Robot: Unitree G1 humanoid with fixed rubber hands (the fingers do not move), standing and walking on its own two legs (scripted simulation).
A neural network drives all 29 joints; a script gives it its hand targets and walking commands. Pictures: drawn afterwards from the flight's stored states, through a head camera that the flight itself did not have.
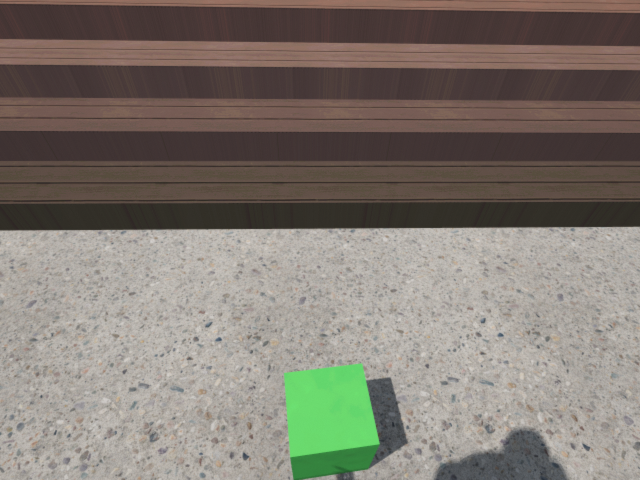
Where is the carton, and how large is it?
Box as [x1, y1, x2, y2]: [284, 363, 379, 479]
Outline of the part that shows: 361,363 284,373 289,447 293,479 301,479 366,469 368,467 379,443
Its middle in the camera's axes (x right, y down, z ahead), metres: +0.02 +0.50 +1.05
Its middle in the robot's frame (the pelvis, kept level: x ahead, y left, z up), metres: +0.40 -0.03 -0.64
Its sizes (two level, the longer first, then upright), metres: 0.210 0.200 0.250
